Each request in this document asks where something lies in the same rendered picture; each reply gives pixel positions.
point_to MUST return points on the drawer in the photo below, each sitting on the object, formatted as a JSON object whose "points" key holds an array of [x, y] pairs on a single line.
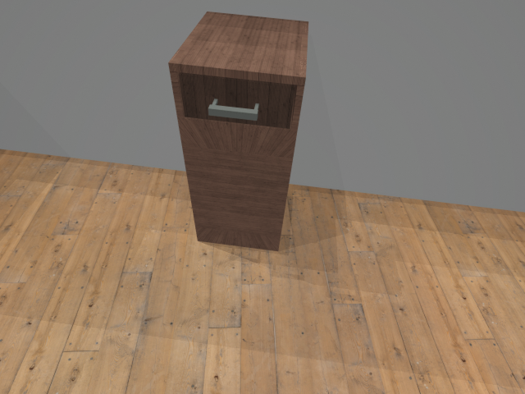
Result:
{"points": [[275, 99]]}

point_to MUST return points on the cabinet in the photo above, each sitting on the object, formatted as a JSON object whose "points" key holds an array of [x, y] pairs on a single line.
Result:
{"points": [[239, 174]]}

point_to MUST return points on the handle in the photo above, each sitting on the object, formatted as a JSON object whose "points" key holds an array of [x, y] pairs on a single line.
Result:
{"points": [[239, 113]]}

